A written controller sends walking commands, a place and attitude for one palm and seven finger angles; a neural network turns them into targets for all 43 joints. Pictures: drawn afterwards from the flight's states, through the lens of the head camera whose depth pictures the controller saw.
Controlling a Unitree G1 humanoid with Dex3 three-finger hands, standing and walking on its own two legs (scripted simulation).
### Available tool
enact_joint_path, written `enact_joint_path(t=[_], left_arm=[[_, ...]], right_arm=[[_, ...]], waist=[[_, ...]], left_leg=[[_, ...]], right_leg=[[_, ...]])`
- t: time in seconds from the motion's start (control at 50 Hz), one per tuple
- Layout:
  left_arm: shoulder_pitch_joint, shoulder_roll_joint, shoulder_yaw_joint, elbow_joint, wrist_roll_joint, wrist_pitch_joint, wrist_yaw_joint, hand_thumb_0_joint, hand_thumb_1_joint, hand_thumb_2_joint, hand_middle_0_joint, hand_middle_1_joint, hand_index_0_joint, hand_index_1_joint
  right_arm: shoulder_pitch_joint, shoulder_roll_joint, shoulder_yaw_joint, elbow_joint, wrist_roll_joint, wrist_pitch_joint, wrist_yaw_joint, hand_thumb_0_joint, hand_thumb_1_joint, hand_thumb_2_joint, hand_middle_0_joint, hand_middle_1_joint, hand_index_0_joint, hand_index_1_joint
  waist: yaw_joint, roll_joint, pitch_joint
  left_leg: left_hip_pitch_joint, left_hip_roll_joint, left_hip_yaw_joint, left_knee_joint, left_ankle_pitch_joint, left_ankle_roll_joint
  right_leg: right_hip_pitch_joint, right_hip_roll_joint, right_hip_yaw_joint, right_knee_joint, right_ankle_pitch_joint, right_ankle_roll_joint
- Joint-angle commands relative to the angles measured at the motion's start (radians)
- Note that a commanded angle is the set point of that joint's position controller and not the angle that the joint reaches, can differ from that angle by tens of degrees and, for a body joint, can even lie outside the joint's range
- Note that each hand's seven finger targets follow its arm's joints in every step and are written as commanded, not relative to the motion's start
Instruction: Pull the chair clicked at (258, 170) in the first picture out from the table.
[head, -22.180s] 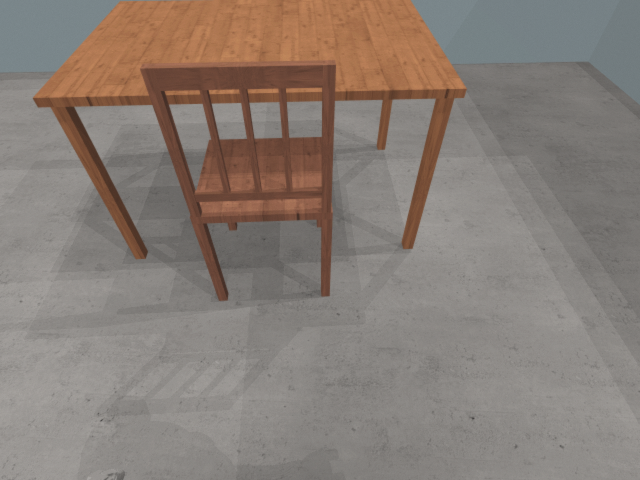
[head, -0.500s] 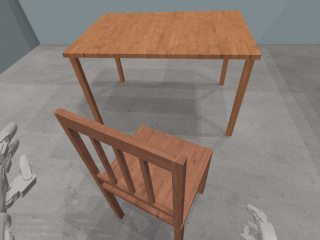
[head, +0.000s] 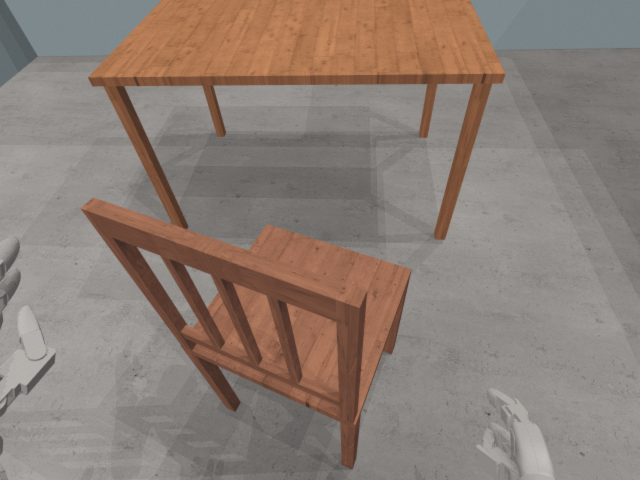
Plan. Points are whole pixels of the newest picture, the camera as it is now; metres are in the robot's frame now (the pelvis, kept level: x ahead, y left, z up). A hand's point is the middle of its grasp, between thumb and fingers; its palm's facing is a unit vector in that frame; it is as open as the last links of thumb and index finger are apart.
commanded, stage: step back with the hand held close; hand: left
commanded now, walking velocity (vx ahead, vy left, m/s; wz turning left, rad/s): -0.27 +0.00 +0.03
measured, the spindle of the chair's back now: (240, 323) +0.36 +0.17 -0.09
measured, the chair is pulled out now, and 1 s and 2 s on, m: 0.58 0.58 0.58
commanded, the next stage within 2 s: none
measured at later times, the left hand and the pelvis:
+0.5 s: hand (7, 408) +0.15 +0.27 +0.15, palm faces +0.48 -0.74 -0.46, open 7.4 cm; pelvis -0.05 +0.00 -0.01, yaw +0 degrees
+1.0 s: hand (10, 410) +0.15 +0.26 +0.16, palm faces +0.44 -0.73 -0.52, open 7.4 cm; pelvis -0.06 +0.00 -0.01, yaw +1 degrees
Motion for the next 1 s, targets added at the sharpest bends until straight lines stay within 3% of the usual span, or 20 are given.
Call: enact_joint_path(t=[0.0,0.1,0.16,0.2,0.22,0.32,0.4,0.42,0.58,0.68,0.74,0.9,0.92,0.98], left_arm=[[0.017,0.241,0.181,-0.271,0.005,-0.067,0.034,0.0,0.9,0.9,-0.2,-0.3,-0.2,-0.3],[0.045,0.238,0.187,-0.289,-0.001,-0.062,0.041,0.0,0.9,0.9,-0.2,-0.3,-0.2,-0.3],[0.044,0.214,0.168,-0.276,-0.001,-0.056,0.043,0.0,0.9,0.9,-0.2,-0.3,-0.2,-0.3],[0.031,0.23,0.179,-0.27,0.003,-0.051,0.049,0.0,0.9,0.9,-0.2,-0.3,-0.2,-0.3],[0.028,0.205,0.154,-0.278,0.004,-0.051,0.048,0.0,0.9,0.9,-0.2,-0.3,-0.2,-0.3],[-0.024,0.214,0.15,-0.292,0.015,-0.052,0.056,0.0,0.9,0.9,-0.2,-0.3,-0.2,-0.3],[-0.053,0.238,0.169,-0.304,0.026,-0.061,0.063,0.0,0.9,0.9,-0.2,-0.3,-0.2,-0.3],[-0.055,0.218,0.153,-0.308,0.025,-0.064,0.061,0.0,0.9,0.9,-0.2,-0.3,-0.2,-0.3],[-0.043,0.22,0.164,-0.317,0.028,-0.078,0.065,0.0,0.9,0.9,-0.2,-0.3,-0.2,-0.3],[-0.013,0.228,0.179,-0.333,0.028,-0.087,0.067,0.0,0.9,0.9,-0.2,-0.3,-0.2,-0.3],[0.012,0.237,0.196,-0.336,0.029,-0.092,0.07,0.0,0.9,0.9,-0.2,-0.3,-0.2,-0.3],[0.042,0.262,0.232,-0.339,0.028,-0.104,0.073,0.0,0.9,0.9,-0.2,-0.3,-0.2,-0.3],[0.046,0.236,0.208,-0.355,0.026,-0.107,0.069,0.0,0.9,0.9,-0.2,-0.3,-0.2,-0.3],[0.021,0.239,0.209,-0.351,0.028,-0.111,0.069,0.0,0.9,0.9,-0.2,-0.3,-0.2,-0.3]], right_arm=[[-0.1,-0.095,-0.043,-0.164,-0.002,-0.032,-0.011,0.0,-0.9,-0.9,0.2,0.3,0.2,0.3],[-0.094,-0.091,-0.047,-0.161,-0.001,-0.031,-0.019,0.0,-0.9,-0.9,0.2,0.3,0.2,0.3],[-0.088,-0.088,-0.044,-0.162,-0.004,-0.029,-0.02,0.0,-0.9,-0.9,0.2,0.3,0.2,0.3],[-0.087,-0.094,-0.047,-0.155,-0.006,-0.03,-0.024,0.0,-0.9,-0.9,0.2,0.3,0.2,0.3],[-0.076,-0.09,-0.041,-0.158,-0.007,-0.032,-0.023,0.0,-0.9,-0.9,0.2,0.3,0.2,0.3],[-0.063,-0.095,-0.035,-0.159,-0.011,-0.042,-0.025,0.0,-0.9,-0.9,0.2,0.3,0.2,0.3],[-0.053,-0.107,-0.034,-0.161,-0.014,-0.055,-0.025,0.0,-0.9,-0.9,0.2,0.3,0.2,0.3],[-0.049,-0.104,-0.031,-0.164,-0.015,-0.059,-0.024,0.0,-0.9,-0.9,0.2,0.3,0.2,0.3],[-0.037,-0.11,-0.038,-0.155,-0.019,-0.077,-0.014,0.0,-0.9,-0.9,0.2,0.3,0.2,0.3],[-0.043,-0.108,-0.045,-0.144,-0.021,-0.072,-0.009,0.0,-0.9,-0.9,0.2,0.3,0.2,0.3],[-0.053,-0.105,-0.047,-0.138,-0.023,-0.067,-0.009,0.0,-0.9,-0.9,0.2,0.3,0.2,0.3],[-0.057,-0.101,-0.057,-0.122,-0.023,-0.065,-0.016,0.0,-0.9,-0.9,0.2,0.3,0.2,0.3],[-0.048,-0.098,-0.054,-0.125,-0.024,-0.066,-0.015,0.0,-0.9,-0.9,0.2,0.3,0.2,0.3],[-0.047,-0.1,-0.055,-0.125,-0.025,-0.07,-0.018,0.0,-0.9,-0.9,0.2,0.3,0.2,0.3]], waist=[[0.008,-0.015,-0.205],[0.004,0.004,-0.212],[0.006,-0.008,-0.182],[0.004,0.002,-0.158],[0.003,-0.006,-0.154],[0.003,-0.019,-0.098],[0.004,-0.003,-0.082],[0.003,0.008,-0.08],[0.004,-0.039,-0.101],[0.002,-0.044,-0.143],[0.002,-0.015,-0.161],[-0.002,-0.012,-0.189],[-0.006,-0.004,-0.197],[-0.006,-0.009,-0.181]], left_leg=[[-0.124,0.095,-0.07,-0.044,0.362,0.02],[-0.156,0.103,-0.076,-0.025,0.359,0.016],[-0.214,0.108,-0.082,-0.034,0.253,0.022],[-0.252,0.106,-0.085,-0.045,0.172,0.027],[-0.267,0.103,-0.082,-0.044,0.125,0.028],[-0.34,0.088,-0.091,-0.058,-0.083,0.04],[-0.4,0.093,-0.11,-0.079,-0.167,0.049],[-0.408,0.095,-0.107,-0.083,-0.187,0.051],[-0.414,0.08,-0.097,-0.03,-0.142,0.044],[-0.396,0.085,-0.101,-0.008,-0.05,0.042],[-0.412,0.102,-0.112,-0.019,-0.015,0.045],[-0.432,0.103,-0.117,-0.003,-0.015,0.045],[-0.435,0.103,-0.115,-0.005,-0.025,0.045],[-0.463,0.103,-0.112,-0.006,-0.076,0.05]], right_leg=[[0.221,-0.092,0.07,0.041,0.352,-0.019],[0.195,-0.091,0.072,0.069,0.366,-0.021],[0.174,-0.08,0.076,0.066,0.27,-0.015],[0.162,-0.08,0.086,0.052,0.218,-0.016],[0.159,-0.079,0.092,0.046,0.177,-0.016],[0.096,-0.077,0.132,-0.008,-0.046,-0.016],[0.103,-0.069,0.133,-0.011,-0.135,-0.014],[0.101,-0.065,0.131,-0.006,-0.147,-0.012],[0.097,-0.078,0.151,-0.015,-0.094,-0.02],[0.107,-0.086,0.145,0.007,0.0,-0.025],[0.132,-0.079,0.128,0.04,0.049,-0.022],[0.142,-0.084,0.134,0.061,0.11,-0.028],[0.15,-0.082,0.129,0.066,0.104,-0.028],[0.136,-0.078,0.136,0.076,0.076,-0.023]])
